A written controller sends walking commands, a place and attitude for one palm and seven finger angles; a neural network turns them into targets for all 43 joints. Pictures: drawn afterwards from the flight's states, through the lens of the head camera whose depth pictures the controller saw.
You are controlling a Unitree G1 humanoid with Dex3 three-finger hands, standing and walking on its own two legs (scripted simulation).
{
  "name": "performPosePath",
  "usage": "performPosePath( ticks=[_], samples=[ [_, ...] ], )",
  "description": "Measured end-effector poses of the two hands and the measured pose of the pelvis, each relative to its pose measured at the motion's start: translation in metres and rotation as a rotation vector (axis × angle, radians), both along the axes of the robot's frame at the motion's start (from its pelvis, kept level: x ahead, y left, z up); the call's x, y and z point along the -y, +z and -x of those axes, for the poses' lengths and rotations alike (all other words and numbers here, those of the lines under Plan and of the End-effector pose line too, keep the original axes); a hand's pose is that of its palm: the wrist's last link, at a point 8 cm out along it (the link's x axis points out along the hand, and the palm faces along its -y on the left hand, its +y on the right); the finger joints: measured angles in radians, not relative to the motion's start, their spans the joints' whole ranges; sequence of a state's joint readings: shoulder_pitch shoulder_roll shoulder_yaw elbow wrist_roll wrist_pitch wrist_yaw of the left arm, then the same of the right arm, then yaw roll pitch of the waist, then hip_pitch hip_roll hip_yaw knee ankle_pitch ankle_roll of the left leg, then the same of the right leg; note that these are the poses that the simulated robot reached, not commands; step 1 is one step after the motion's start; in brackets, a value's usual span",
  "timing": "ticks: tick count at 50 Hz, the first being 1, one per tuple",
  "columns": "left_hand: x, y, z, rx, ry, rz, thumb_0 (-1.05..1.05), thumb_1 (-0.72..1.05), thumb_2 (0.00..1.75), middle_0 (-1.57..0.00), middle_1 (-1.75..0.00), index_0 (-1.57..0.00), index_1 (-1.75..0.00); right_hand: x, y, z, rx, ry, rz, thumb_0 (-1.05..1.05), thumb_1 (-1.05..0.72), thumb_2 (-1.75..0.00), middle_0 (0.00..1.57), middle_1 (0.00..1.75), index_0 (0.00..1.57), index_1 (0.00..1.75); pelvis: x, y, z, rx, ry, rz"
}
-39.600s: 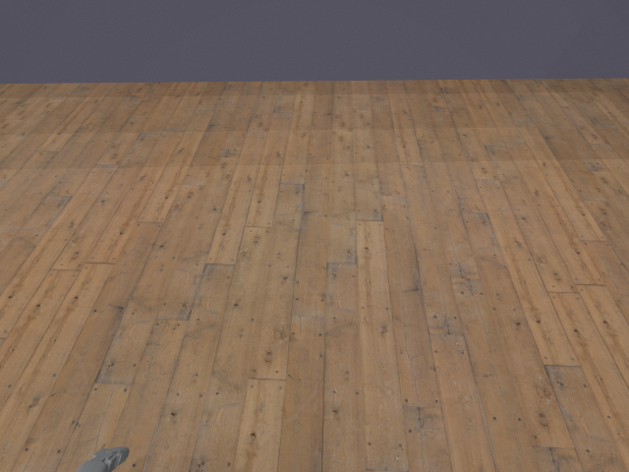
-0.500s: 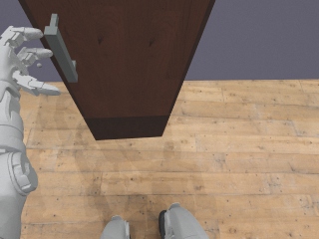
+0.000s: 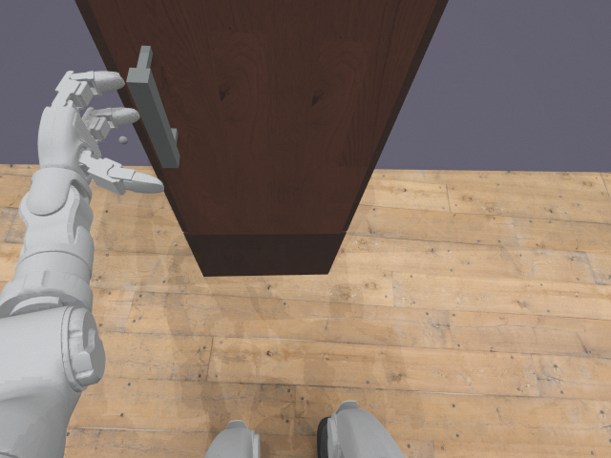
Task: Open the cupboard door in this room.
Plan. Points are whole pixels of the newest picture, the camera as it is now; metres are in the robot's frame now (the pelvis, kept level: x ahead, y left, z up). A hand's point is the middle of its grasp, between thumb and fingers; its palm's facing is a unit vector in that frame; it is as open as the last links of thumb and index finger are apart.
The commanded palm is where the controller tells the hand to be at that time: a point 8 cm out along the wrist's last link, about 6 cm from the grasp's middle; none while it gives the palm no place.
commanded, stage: slide the fingers in behind the handle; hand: left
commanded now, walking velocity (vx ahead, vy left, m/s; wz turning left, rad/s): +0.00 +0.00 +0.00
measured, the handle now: (159, 112) +0.54 +0.17 +0.07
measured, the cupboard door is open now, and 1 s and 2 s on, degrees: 0 1 1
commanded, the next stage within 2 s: move the hooked fingers beside the handle in 0.72 s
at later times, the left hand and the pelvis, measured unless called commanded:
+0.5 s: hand (132, 149) +0.48 +0.19 +0.07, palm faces +0.08 -1.00 -0.02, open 15.2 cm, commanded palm +0.47 +0.19 +0.07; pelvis +0.00 -0.01 +0.00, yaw +2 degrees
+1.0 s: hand (129, 147) +0.49 +0.20 +0.07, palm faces +0.06 -1.00 -0.02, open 15.0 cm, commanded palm +0.47 +0.20 +0.07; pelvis +0.00 -0.01 +0.00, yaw +2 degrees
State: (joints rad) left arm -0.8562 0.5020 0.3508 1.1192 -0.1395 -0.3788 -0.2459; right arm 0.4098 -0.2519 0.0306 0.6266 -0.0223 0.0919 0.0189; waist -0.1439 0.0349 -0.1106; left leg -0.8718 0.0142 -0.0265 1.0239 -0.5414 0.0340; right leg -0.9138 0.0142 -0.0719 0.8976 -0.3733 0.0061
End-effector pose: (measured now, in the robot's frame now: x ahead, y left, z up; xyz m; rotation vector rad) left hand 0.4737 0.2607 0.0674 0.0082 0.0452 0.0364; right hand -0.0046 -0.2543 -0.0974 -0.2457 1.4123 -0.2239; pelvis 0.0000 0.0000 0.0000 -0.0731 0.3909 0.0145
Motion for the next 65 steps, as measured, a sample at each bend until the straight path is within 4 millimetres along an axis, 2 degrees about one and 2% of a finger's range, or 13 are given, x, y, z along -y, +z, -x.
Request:
performPosePath(
  ticks=[11,25,39,65],
  samples=[
    [0.008,0.000,0.012,0.003,0.027,-0.007,-0.01,-0.50,0.30,-0.15,-1.14,-0.12,-1.13,0.007,-0.001,-0.016,0.029,0.036,-0.010,0.00,-0.90,-0.90,0.20,0.30,0.20,0.30,0.005,0.003,-0.001,0.019,0.019,-0.004],
    [0.014,0.000,0.016,0.006,0.046,-0.011,-0.01,-0.50,0.30,-0.11,-1.12,-0.07,-1.12,0.014,-0.008,-0.030,0.049,0.080,-0.017,0.00,-0.90,-0.90,0.20,0.30,0.20,0.30,0.011,0.000,0.002,0.017,0.038,-0.011],
    [0.010,0.001,0.013,0.005,0.032,-0.014,-0.01,-0.50,0.30,-0.14,-1.15,-0.09,-1.14,0.016,-0.008,-0.021,0.036,0.077,-0.006,0.01,-0.90,-0.90,0.20,0.30,0.20,0.30,0.012,-0.002,0.005,0.008,0.039,-0.010],
    [0.006,0.001,0.011,0.004,0.012,-0.018,-0.01,-0.50,0.30,-0.17,-1.15,-0.12,-1.14,0.005,-0.005,-0.012,0.028,0.046,-0.014,0.01,-0.90,-0.90,0.20,0.30,0.20,0.30,0.004,0.001,0.003,0.011,0.025,-0.006]
  ],
)
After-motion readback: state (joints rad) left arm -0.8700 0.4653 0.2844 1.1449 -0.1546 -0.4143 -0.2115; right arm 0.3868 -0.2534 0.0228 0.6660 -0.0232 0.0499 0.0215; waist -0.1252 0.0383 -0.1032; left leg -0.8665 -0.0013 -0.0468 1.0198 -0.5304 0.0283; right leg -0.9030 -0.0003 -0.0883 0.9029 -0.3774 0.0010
